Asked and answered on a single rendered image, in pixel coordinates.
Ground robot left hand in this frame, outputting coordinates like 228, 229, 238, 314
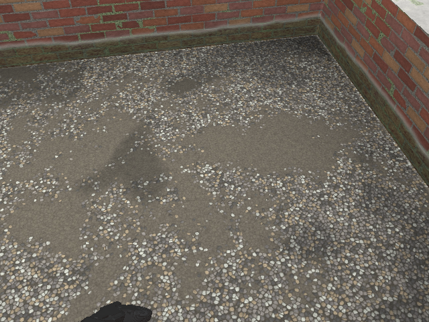
81, 301, 152, 322

